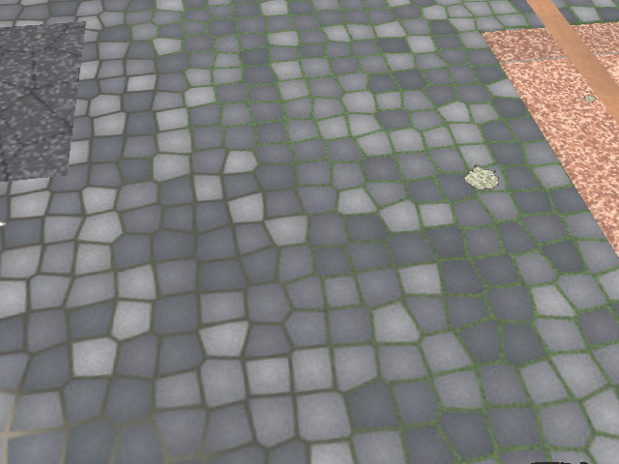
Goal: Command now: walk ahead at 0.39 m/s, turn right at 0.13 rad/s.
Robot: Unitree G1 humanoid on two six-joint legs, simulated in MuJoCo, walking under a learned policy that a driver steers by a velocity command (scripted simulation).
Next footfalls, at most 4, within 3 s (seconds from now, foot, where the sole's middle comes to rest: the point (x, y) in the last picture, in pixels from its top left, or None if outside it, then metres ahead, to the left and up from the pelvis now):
0.50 right None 0.21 -0.13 -0.76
0.94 left None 0.28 0.09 -0.76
1.26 right None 0.12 -0.13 -0.76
2.28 right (489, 463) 0.48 -0.33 -0.76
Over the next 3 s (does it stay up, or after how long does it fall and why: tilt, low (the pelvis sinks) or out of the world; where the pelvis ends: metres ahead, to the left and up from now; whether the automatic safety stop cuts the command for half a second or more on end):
stays up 0.76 -0.31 0.02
